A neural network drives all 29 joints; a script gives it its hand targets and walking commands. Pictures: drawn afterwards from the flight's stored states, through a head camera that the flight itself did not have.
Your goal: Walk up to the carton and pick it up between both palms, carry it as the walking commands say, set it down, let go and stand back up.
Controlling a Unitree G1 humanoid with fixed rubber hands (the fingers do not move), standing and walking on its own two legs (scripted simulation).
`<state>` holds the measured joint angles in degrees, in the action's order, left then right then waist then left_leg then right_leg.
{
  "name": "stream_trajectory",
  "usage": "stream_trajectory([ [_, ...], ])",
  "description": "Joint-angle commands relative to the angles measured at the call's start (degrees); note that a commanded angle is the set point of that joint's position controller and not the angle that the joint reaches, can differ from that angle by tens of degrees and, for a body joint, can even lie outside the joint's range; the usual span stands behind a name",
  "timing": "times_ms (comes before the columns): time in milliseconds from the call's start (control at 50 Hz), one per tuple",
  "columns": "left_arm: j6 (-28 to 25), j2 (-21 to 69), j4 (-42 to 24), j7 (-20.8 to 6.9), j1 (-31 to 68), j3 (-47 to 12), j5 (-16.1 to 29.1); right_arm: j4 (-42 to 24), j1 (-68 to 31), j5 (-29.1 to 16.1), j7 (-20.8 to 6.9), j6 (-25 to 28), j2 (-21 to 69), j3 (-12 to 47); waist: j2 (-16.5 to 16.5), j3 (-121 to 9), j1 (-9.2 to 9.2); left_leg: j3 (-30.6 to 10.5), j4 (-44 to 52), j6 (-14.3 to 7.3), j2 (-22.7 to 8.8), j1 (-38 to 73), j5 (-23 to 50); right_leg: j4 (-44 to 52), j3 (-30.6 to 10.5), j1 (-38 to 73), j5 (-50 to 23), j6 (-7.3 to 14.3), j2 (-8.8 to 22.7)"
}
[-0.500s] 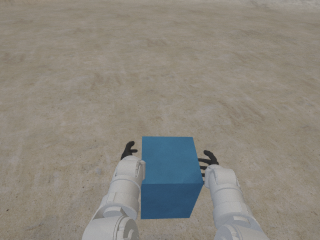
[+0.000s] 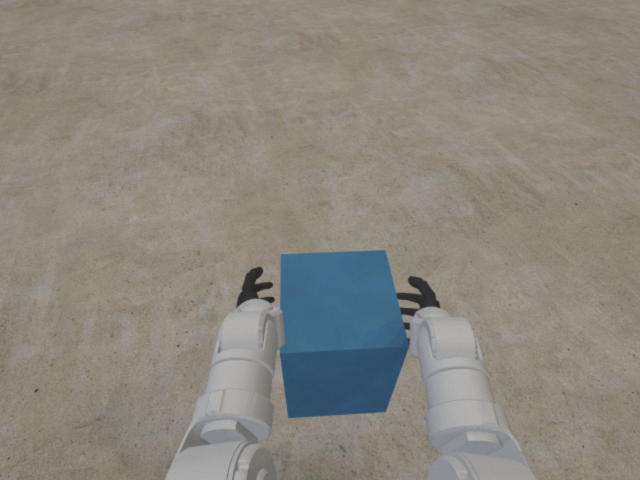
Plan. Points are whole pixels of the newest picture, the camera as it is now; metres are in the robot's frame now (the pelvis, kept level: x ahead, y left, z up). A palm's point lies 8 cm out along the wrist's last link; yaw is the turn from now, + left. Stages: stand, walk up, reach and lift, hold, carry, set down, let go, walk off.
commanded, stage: carry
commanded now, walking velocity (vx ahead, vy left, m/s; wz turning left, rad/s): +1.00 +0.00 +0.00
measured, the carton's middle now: (335, 336) +0.35 +0.01 -0.06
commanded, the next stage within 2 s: none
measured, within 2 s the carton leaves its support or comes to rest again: neither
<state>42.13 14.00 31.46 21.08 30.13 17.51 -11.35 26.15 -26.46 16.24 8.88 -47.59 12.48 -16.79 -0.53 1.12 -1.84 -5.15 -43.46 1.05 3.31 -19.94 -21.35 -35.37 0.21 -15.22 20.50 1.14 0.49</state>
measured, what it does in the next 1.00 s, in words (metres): walks ahead: left foot, then right foot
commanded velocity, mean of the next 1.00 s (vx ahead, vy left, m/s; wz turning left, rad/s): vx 1.00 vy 0.00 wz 0.00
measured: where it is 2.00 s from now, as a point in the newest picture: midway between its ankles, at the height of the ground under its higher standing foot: (318, 210)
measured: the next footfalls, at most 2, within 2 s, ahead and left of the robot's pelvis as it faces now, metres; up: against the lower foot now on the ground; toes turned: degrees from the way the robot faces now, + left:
left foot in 0.08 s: +0.05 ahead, +0.11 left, +0.00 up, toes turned -5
right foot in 0.34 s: +0.11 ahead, -0.12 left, +0.00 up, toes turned -1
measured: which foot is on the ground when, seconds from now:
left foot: up 0.00-0.06, down 0.08-0.36, up 0.38-0.58, down 0.60-1.00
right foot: down 0.00-0.08, up 0.10-0.32, down 0.34-0.68, up 0.70-0.94, down 0.96-1.00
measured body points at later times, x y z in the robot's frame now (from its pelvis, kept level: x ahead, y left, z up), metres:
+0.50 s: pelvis +0.22 -0.01 +0.00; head +0.20 -0.01 +0.45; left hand +0.54 +0.12 +0.11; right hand +0.54 -0.13 +0.12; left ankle +0.20 +0.12 -0.67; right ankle +0.07 -0.12 -0.73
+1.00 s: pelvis +0.61 -0.01 -0.01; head +0.62 -0.02 +0.44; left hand +0.93 +0.12 +0.06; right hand +0.93 -0.13 +0.07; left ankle +0.49 +0.12 -0.72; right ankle +0.69 -0.15 -0.73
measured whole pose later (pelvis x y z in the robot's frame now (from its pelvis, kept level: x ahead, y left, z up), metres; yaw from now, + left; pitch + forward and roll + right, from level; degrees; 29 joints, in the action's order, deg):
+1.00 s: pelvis +0.61 -0.01 -0.01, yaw -1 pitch +5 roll +1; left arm 64.1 10.6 -2.9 15.6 20.9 7.5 -3.8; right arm -5.5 -21.4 6.2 16.7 -65.6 10.7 -4.6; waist -0.8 -4.8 -1.7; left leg 4.8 -38.0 0.1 -1.6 -12.0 -26.6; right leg -35.7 1.4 -31.0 9.7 0.0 4.5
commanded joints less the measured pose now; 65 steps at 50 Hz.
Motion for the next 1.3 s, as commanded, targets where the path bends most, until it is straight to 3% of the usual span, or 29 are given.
stream_trajectory([
  [0,6.7,68.6,-30.8,-25.1,36.7,-46.6,24.2,-36.1,-49.0,-30.6,-11.4,1.4,62.0,44.7,9.2,-35.3,4.74,-6.6,23.5,-8.9,-9.5,25.1,-7.2,-3.1,2.0,-10.7,7.8,-0.4,1.7],
  [20,8.1,67.6,-35.4,-24.0,33.9,-48.0,24.0,-37.5,-43.4,-30.3,-10.8,0.0,60.5,43.5,20.7,-38.1,4.18,-24.5,26.1,-12.9,-20.0,34.8,-2.1,-11.1,4.2,-21.0,5.1,-1.5,-0.6],
  [40,9.6,66.0,-36.5,-22.9,28.8,-48.0,23.7,-38.9,-37.1,-30.0,-9.9,-1.6,59.1,43.7,20.9,-37.3,3.96,-26.1,25.7,-14.0,-22.2,41.4,7.1,-9.5,3.7,-28.6,7.5,-0.9,-1.0],
  [80,12.0,62.5,-36.9,-21.2,22.6,-46.8,22.9,-40.6,-29.4,-29.5,-8.7,-4.6,57.5,43.1,12.4,-35.5,4.63,-20.1,24.8,-13.9,-21.2,42.4,22.8,-7.0,2.8,-27.7,7.9,-1.6,-1.1],
  [180,16.4,58.0,-46.7,-17.7,15.3,-46.1,25.3,-47.9,-20.0,-30.2,-5.4,-9.3,54.9,40.0,11.4,-37.7,5.02,-10.6,19.6,-12.7,-16.8,46.6,43.0,4.4,6.2,-22.6,5.8,-1.3,-3.1],
  [240,19.0,57.1,-46.0,-16.1,9.7,-44.0,25.0,-48.7,-16.9,-29.2,-3.2,-12.3,52.9,39.1,5.5,-42.4,2.03,2.0,5.6,-7.9,-13.7,26.9,60.6,20.2,8.1,10.4,-5.7,1.0,-3.6],
  [280,20.4,57.6,-44.5,-15.6,4.1,-43.1,25.1,-48.5,-15.2,-28.4,-1.9,-13.9,51.4,39.0,-7.1,-46.4,-0.73,6.0,-11.5,-4.6,-8.9,-9.8,34.3,13.7,-11.7,47.2,-11.8,5.7,9.4],
  [300,21.0,55.9,-44.8,-15.4,4.5,-43.3,24.7,-46.4,-11.3,-27.8,-1.9,-15.1,52.1,38.8,-20.1,-42.0,0.83,9.4,-19.1,-2.1,-1.4,-33.5,-3.5,7.7,-24.6,60.5,-35.9,9.5,18.3],
  [340,21.6,54.5,-43.6,-15.2,5.8,-42.3,24.1,-42.7,-12.9,-28.1,-1.9,-15.7,51.6,37.6,-10.9,-31.0,-0.43,6.8,-24.8,-2.3,-2.0,-53.8,-16.8,7.6,-28.6,64.1,-52.2,12.3,20.2],
  [380,21.9,55.1,-44.9,-15.1,8.9,-40.9,24.4,-42.6,-15.9,-28.2,-2.1,-15.7,54.0,37.8,-2.6,-23.5,-0.26,1.9,-23.1,-2.5,-6.7,-50.9,-8.4,14.6,-26.1,49.9,-29.2,10.8,21.5],
  [440,23.3,54.0,-44.6,-14.8,10.8,-40.4,24.7,-41.7,-17.2,-27.6,-2.4,-17.0,52.5,36.7,-0.8,-15.7,0.49,9.3,-5.8,-0.9,-6.7,-34.2,0.8,23.5,-15.0,26.6,-18.7,10.3,15.6],
  [520,24.6,52.1,-43.3,-14.4,8.3,-38.8,23.6,-39.9,-17.1,-27.5,-2.1,-18.7,53.7,36.4,-12.2,-16.2,1.64,22.4,6.8,-0.8,2.4,3.9,15.2,20.9,-0.6,4.2,-44.7,5.7,12.3],
  [560,25.4,52.4,-41.9,-14.9,7.4,-37.8,23.2,-38.4,-14.7,-27.3,-2.0,-18.9,54.5,36.1,-9.9,-23.5,4.35,22.1,9.7,-2.1,4.5,20.7,14.4,0.2,6.3,3.7,-61.1,2.6,9.8],
  [580,25.8,51.6,-40.0,-15.0,7.8,-36.9,22.5,-35.9,-13.8,-26.6,-1.8,-19.1,53.8,35.6,-7.5,-26.5,6.27,14.7,9.8,-4.4,1.9,30.4,7.4,-14.9,7.7,-2.8,-58.3,0.3,7.6],
  [600,25.6,51.8,-38.2,-15.4,5.3,-36.5,21.8,-37.0,-14.2,-26.7,-1.7,-18.9,52.5,36.1,4.9,-34.0,6.87,-12.0,21.2,-9.7,-10.7,38.6,-11.5,-35.3,5.5,-10.9,-41.2,-1.7,1.3],
  [620,25.9,51.9,-35.0,-16.0,3.0,-36.7,21.6,-34.1,-12.2,-25.8,-1.4,-18.7,51.6,35.4,17.3,-35.3,5.33,-37.5,26.2,-17.6,-23.9,48.0,7.8,-49.9,2.5,-24.3,-4.0,-3.0,-7.2],
  [660,24.0,55.7,-37.8,-16.8,9.0,-39.1,23.9,-35.2,-15.7,-27.1,-1.8,-17.2,57.8,36.8,10.5,-34.1,5.08,-28.3,17.0,-18.3,-24.2,52.5,42.6,-56.2,-5.4,-35.2,11.5,-0.5,0.6],
  [700,21.9,60.5,-38.9,-17.5,11.5,-38.5,24.8,-39.3,-20.4,-28.4,-2.5,-15.8,61.8,38.8,-1.6,-29.9,4.65,-19.1,19.3,-11.9,-22.5,41.8,33.3,-40.5,-4.6,-32.3,8.2,0.4,6.3],
  [840,17.3,61.5,-51.7,-18.2,20.3,-41.7,28.0,-47.2,-20.2,-30.4,-3.6,-12.2,61.6,41.0,7.3,-29.4,3.41,2.5,25.8,-7.4,-18.8,11.8,9.1,6.1,2.2,-0.2,-7.9,-0.9,4.5],
  [880,17.7,60.9,-51.3,-17.9,19.1,-42.0,28.2,-47.0,-20.2,-29.9,-3.4,-12.6,59.7,40.7,1.7,-33.4,1.99,9.2,13.1,-3.9,-13.3,1.4,13.5,9.3,3.7,18.5,-7.5,0.0,1.9],
  [920,18.1,59.9,-51.6,-17.0,19.3,-42.2,28.1,-46.8,-21.3,-29.5,-3.3,-13.2,57.9,39.5,-13.3,-36.1,-0.47,11.6,-13.9,-0.1,-3.1,-18.4,5.4,18.0,-21.9,38.6,1.8,6.7,17.5],
  [980,19.6,57.8,-49.5,-16.1,16.2,-41.3,26.2,-40.7,-14.2,-28.5,-3.3,-15.0,57.8,39.1,-9.0,-35.8,-0.07,4.5,-21.4,-0.8,-3.8,-30.2,-7.8,14.9,-31.7,46.0,-17.2,11.4,23.4],
  [1040,20.6,59.8,-47.4,-17.1,13.3,-42.5,26.8,-42.2,-13.8,-27.9,-3.5,-14.7,58.6,38.6,-6.2,-29.1,0.48,4.1,-11.7,-0.9,-9.2,-28.0,-5.8,16.8,-19.3,37.1,-10.8,8.9,21.9],
  [1120,21.4,57.6,-49.5,-17.2,19.0,-42.0,27.1,-42.3,-19.8,-29.0,-3.7,-15.7,59.5,39.1,-10.9,-23.1,0.96,12.7,6.4,0.2,-5.4,-15.0,-1.7,19.3,-7.1,23.8,-10.6,6.3,17.2],
  [1180,22.7,55.2,-48.9,-16.1,17.8,-41.6,25.9,-39.2,-15.3,-28.1,-3.2,-16.9,58.2,36.3,-7.9,-27.6,3.49,19.5,17.1,-1.3,1.3,14.9,7.0,-1.5,6.4,10.3,-42.2,1.2,12.1],
  [1200,23.5,54.9,-48.4,-16.0,18.7,-41.4,25.5,-38.2,-13.2,-27.4,-3.0,-17.1,56.3,34.8,4.7,-30.6,6.25,3.9,19.9,-4.6,-6.4,28.4,-1.8,-20.8,8.9,-3.6,-38.9,-1.8,8.8],
  [1220,24.1,55.5,-46.4,-16.4,15.6,-41.4,24.7,-41.0,-17.0,-27.9,-2.8,-17.0,54.4,35.7,19.7,-27.7,5.1,-24.4,30.2,-9.5,-20.0,35.2,-8.6,-33.3,7.8,-20.6,-11.7,-4.1,0.3],
  [1240,24.8,55.0,-43.0,-16.6,13.5,-41.2,24.8,-34.7,-11.5,-26.1,-2.5,-17.9,55.0,34.9,23.7,-25.7,4.59,-33.3,28.9,-14.1,-23.7,48.0,19.1,-37.0,2.8,-33.5,8.0,-3.2,-3.2],
  [1280,23.9,56.9,-43.1,-16.8,15.0,-41.6,26.0,-35.8,-13.0,-27.5,-2.6,-17.0,59.4,36.8,13.3,-24.6,5.44,-25.8,16.4,-14.5,-23.7,63.1,65.6,-45.7,1.4,-50.9,19.0,-1.4,0.7],
])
